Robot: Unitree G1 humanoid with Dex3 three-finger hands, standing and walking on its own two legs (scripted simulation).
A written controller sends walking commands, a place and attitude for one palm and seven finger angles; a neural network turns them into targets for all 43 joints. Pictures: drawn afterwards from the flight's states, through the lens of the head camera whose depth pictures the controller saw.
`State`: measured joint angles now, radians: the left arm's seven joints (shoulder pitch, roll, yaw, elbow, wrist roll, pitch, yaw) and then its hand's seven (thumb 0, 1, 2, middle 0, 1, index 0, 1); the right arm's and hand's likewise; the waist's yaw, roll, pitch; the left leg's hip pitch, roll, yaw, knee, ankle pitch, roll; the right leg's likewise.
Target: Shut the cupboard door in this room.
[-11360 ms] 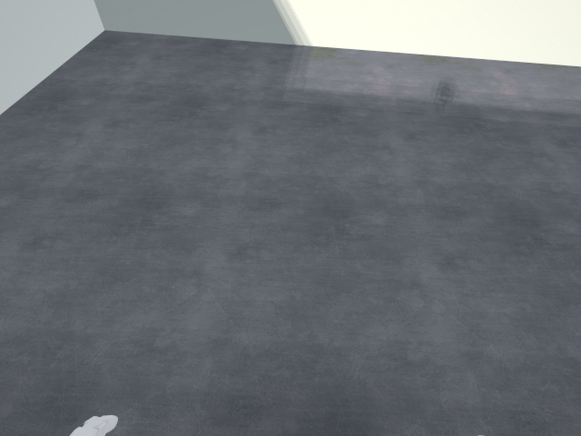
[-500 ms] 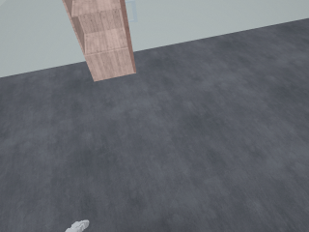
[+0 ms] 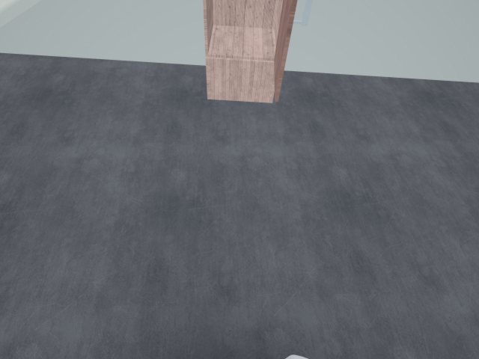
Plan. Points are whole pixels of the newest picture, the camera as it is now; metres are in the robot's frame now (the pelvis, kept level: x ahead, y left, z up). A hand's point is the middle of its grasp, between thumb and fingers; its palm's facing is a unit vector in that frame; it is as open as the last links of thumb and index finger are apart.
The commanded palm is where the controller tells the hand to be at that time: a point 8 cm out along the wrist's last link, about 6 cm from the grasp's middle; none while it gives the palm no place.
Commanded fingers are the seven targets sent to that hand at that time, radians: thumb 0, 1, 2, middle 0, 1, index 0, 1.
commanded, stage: turn or walk to find it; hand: left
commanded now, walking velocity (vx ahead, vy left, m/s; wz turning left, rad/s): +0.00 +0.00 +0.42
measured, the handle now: (302, 7) +1.35 -0.15 +0.00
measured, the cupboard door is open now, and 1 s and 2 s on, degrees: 88 88 88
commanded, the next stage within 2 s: stand and wait in 0.06 s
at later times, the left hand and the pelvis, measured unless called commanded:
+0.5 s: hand out of the picture +0.00 +0.15 -0.14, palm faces +0.15 -0.96 -0.25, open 7.3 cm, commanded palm none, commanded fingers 0.00 0.90 0.90 -0.20 -0.30 -0.20 -0.30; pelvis -0.01 -0.04 +0.01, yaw +7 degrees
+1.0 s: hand out of the picture -0.05 +0.19 -0.15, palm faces +0.33 -0.91 -0.26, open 7.4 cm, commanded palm none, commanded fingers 0.00 0.90 0.90 -0.20 -0.30 -0.20 -0.30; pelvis -0.05 -0.03 +0.01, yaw +18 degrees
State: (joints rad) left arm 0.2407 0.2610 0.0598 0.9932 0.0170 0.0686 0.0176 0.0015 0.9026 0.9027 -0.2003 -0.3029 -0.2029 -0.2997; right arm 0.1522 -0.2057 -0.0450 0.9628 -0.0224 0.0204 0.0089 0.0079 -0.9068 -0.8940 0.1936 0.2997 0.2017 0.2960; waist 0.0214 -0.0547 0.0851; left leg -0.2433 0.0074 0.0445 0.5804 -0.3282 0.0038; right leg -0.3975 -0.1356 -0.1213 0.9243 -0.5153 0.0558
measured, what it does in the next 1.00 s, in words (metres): steps on the spot, turning left: right foot, then left foot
